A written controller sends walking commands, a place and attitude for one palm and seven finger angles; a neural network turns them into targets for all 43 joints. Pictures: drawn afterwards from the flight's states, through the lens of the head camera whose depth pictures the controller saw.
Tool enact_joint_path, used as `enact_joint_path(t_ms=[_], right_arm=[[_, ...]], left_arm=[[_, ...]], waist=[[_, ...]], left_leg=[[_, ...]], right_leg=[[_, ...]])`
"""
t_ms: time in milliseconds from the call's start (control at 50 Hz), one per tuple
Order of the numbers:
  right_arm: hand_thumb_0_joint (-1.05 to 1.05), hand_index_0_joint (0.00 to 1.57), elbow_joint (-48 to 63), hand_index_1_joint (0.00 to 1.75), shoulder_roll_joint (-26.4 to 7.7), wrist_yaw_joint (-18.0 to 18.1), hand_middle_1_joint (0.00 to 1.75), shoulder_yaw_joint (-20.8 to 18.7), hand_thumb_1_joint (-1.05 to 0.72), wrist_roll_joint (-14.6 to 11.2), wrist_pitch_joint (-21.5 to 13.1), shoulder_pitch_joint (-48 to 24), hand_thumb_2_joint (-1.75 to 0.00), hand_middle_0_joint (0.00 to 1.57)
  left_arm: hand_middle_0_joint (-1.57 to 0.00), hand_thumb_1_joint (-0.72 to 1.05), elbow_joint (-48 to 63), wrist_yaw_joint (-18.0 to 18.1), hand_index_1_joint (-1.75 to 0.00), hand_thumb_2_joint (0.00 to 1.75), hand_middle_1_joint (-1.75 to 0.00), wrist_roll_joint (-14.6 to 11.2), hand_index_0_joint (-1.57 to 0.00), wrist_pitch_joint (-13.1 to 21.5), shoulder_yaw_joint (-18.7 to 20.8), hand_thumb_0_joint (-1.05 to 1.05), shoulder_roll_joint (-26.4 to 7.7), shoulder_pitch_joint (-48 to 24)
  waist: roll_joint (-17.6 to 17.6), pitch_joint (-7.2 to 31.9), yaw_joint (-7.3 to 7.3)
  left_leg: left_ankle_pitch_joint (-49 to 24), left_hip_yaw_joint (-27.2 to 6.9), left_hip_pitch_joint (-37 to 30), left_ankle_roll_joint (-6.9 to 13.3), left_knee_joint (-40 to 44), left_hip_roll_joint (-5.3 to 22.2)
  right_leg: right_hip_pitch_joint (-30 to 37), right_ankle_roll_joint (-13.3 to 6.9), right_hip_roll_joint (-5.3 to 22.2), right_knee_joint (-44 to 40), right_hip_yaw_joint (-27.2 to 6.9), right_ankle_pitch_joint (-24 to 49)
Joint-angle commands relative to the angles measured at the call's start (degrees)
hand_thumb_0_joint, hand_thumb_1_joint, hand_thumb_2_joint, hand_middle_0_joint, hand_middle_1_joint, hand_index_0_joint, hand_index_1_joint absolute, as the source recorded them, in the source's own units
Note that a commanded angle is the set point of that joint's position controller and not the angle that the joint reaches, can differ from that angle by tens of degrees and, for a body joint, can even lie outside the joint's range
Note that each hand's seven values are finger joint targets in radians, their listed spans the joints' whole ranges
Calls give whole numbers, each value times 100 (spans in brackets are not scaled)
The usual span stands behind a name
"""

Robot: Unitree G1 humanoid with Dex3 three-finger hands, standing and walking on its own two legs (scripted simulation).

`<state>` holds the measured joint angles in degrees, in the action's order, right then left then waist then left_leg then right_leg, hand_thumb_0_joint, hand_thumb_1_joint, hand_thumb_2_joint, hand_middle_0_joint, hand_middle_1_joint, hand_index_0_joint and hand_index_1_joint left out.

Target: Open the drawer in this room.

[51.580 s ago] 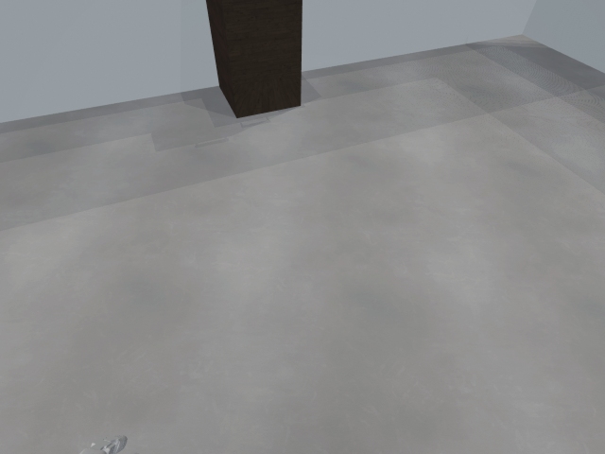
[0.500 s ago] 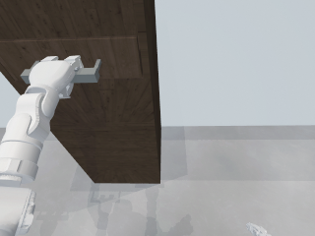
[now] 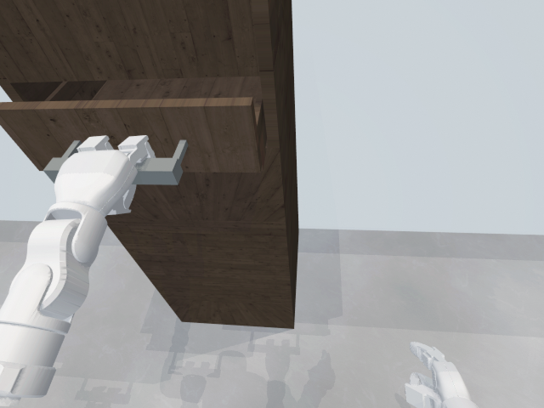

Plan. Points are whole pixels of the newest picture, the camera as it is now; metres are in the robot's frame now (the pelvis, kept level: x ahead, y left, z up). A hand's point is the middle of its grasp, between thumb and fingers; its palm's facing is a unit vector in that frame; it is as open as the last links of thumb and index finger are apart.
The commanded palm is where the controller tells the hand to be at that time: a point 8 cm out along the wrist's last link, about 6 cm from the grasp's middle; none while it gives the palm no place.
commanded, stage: pull the drawer open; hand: left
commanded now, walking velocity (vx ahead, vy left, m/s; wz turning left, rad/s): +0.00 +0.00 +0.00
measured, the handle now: (121, 159) +0.41 +0.26 +0.17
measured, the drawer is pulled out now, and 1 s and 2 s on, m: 0.07 0.18 0.28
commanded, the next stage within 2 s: none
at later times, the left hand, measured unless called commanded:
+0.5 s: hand (107, 229) +0.30 +0.24 +0.15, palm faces +0.06 -0.05 -1.00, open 6.0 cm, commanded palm +0.25 +0.24 +0.21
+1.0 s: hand (82, 277) +0.23 +0.24 +0.15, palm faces +0.08 -0.06 -0.99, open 6.0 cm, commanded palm +0.18 +0.25 +0.21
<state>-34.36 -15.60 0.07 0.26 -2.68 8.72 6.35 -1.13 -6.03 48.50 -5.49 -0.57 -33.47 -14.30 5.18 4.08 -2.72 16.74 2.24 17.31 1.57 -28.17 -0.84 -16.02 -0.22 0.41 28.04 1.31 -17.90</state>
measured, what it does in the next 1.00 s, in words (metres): stands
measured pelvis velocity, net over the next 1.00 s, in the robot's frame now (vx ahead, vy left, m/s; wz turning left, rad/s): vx -0.02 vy -0.01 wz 0.01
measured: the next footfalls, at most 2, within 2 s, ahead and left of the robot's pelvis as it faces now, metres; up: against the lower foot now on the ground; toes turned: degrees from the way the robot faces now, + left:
none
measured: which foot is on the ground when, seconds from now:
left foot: down 0.00-1.00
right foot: down 0.00-1.00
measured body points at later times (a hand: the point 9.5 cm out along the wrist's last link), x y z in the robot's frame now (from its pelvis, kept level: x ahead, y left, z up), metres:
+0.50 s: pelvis -0.01 -0.01 +0.00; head +0.00 -0.05 +0.45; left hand +0.29 +0.24 +0.20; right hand +0.19 -0.24 -0.11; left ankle -0.03 +0.10 -0.74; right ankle -0.04 -0.12 -0.74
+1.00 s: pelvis -0.02 -0.01 +0.00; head -0.01 -0.05 +0.45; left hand +0.22 +0.24 +0.20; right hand +0.21 -0.22 -0.10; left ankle -0.03 +0.10 -0.74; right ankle -0.04 -0.12 -0.74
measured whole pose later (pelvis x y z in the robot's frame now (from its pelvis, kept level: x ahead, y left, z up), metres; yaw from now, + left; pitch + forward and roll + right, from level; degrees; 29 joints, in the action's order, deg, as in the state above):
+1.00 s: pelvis -0.02 -0.01 +0.00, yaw +0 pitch +1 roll +0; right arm -34.0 -15.2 1.0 1.8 -1.3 5.8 4.8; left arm 19.4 -4.1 44.2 -2.8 5.6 -35.4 10.6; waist 5.9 2.1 -4.6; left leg 15.7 1.5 13.7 0.8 -28.0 -0.3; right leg -12.4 -0.9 -0.1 28.1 2.0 -17.2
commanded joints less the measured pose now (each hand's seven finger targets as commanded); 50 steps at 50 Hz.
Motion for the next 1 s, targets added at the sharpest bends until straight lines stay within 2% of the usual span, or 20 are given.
enact_joint_path(t_ms=[0,40,160,200,320,340,360,460,480,500,540,560,660,700,740,780,840,900,940,980], right_arm=[[0,20,784,30,-656,76,30,-175,-90,35,-245,-584,-90,20],[0,20,748,30,-616,104,30,-139,-90,38,-240,-619,-90,20],[0,20,795,30,-572,140,30,-101,-90,71,-260,-736,-90,20],[0,20,805,30,-605,143,30,-109,-90,83,-261,-776,-90,20],[0,20,915,30,-554,131,30,-73,-90,83,-307,-918,-90,20],[0,20,882,30,-572,138,30,-90,-90,89,-309,-889,-90,20],[0,20,929,30,-563,139,30,-91,-90,93,-325,-906,-90,20],[0,20,967,30,-581,143,30,-99,-90,113,-397,-918,-90,20],[0,20,973,30,-571,134,30,-97,-90,118,-404,-926,-90,20],[0,20,999,30,-589,138,30,-109,-90,113,-426,-926,-90,20],[0,20,956,30,-584,146,30,-100,-90,120,-438,-924,-90,20],[0,20,989,30,-585,147,30,-88,-90,116,-447,-957,-90,20],[0,20,1020,30,-564,131,30,-95,-90,136,-524,-927,-90,20],[0,20,1015,30,-588,134,30,-106,-90,152,-533,-925,-90,20],[0,20,1006,30,-552,136,30,-88,-90,140,-529,-938,-90,20],[0,20,1002,30,-554,137,30,-76,-90,142,-546,-952,-90,20],[0,20,1021,30,-518,132,30,-60,-90,154,-597,-958,-90,20],[0,20,957,30,-556,161,30,-58,-90,149,-580,-980,-90,20],[0,20,1008,30,-507,147,30,-31,-90,163,-596,-1023,-90,20],[0,20,1016,30,-513,145,30,-37,-90,174,-590,-1011,-90,20]], left_arm=[[-40,90,1218,169,-135,90,-135,-60,-40,-100,1008,0,-1502,-1406],[-40,90,1105,160,-135,90,-135,-12,-40,-113,856,0,-1375,-1510],[-40,90,1311,121,-135,90,-135,22,-40,-65,786,0,-1301,-1349],[-40,90,1432,103,-135,90,-135,-15,-40,-20,962,0,-1481,-1242],[-40,90,1723,68,-135,90,-135,-143,-40,83,989,0,-1349,-576],[-40,90,1699,86,-135,90,-135,-139,-40,106,1125,0,-1470,-515],[-40,90,1792,87,-135,90,-135,-158,-40,123,1072,0,-1381,-401],[-40,90,2107,150,-135,90,-135,-223,-40,172,1461,0,-1619,267],[-40,90,2166,150,-135,90,-135,-236,-40,170,1380,0,-1524,303],[-40,90,2281,159,-135,90,-135,-316,-40,198,1497,0,-1595,371],[-40,90,2196,202,-135,90,-135,-329,-40,197,1666,0,-1699,647],[-40,90,2350,206,-135,90,-135,-332,-40,208,1553,0,-1590,616],[-40,90,2738,323,-135,90,-135,-402,-40,218,1681,0,-1589,1020],[-40,90,2848,366,-135,90,-135,-444,-40,227,1942,0,-1792,1208],[-40,90,2793,379,-135,90,-135,-437,-40,199,1831,0,-1607,1464],[-40,90,2990,413,-135,90,-135,-434,-40,215,1781,0,-1602,1224],[-40,90,3104,465,-135,90,-135,-433,-40,202,1697,0,-1469,1398],[-40,90,2962,487,-135,90,-135,-480,-40,167,1957,0,-1687,1551],[-40,90,3168,487,-135,90,-135,-460,-40,187,1876,0,-1588,1684],[-40,90,3245,493,-135,90,-135,-473,-40,176,2018,0,-1678,1907]], waist=[[-316,1736,-108],[-303,1554,-68],[-255,1698,-146],[-286,1742,-158],[-293,1521,-224],[-306,1417,-215],[-321,1436,-236],[-306,1504,-334],[-258,1467,-321],[-368,1489,-325],[-311,1268,-339],[-307,1248,-327],[-188,1293,-358],[-295,1323,-393],[-297,1166,-376],[-169,1128,-331],[-85,1091,-354],[-231,969,-361],[-175,1032,-405],[-227,1110,-435]], left_leg=[[-3707,-181,-1125,-3,-60,62],[-3517,-185,-1077,-6,-20,45],[-3324,-164,-1120,12,17,-25],[-3289,-158,-1091,1,31,-28],[-3032,-121,-971,28,94,-42],[-2995,-140,-943,14,122,-21],[-2991,-124,-962,31,110,-40],[-3055,-109,-943,31,82,-56],[-3046,-101,-934,22,85,-55],[-2969,-94,-929,25,66,-59],[-2752,-76,-820,17,101,-66],[-2793,-80,-842,19,93,-67],[-2889,-89,-941,1,52,-50],[-2842,-79,-906,-6,36,-54],[-2745,-61,-841,-7,50,-57],[-2714,-76,-903,-26,69,-39],[-2629,-105,-948,-35,90,-29],[-2428,-104,-866,-45,115,-33],[-2469,-108,-889,-45,136,-33],[-2566,-95,-922,-42,113,-37]], right_leg=[[807,-87,-170,-88,38,2714],[695,-88,-178,-100,60,2604],[876,-100,-158,-126,33,2628],[1028,-106,-146,-147,16,2695],[1062,-73,-113,-145,17,2673],[1015,-83,-131,-159,36,2601],[1022,-70,-124,-156,26,2635],[1190,-59,-99,-99,1,2850],[1159,-52,-90,-92,13,2837],[1226,-52,-90,-111,7,2842],[1142,-43,-95,-119,9,2736],[1095,-42,-94,-112,18,2753],[1051,-32,-97,-118,27,2731],[1164,-37,-96,-121,6,2771],[1041,-15,-94,-119,30,2701],[926,-20,-106,-158,50,2558],[869,-36,-118,-196,80,2323],[921,-45,-129,-263,58,2244],[955,-36,-101,-223,82,2270],[1020,-23,-90,-208,68,2436]])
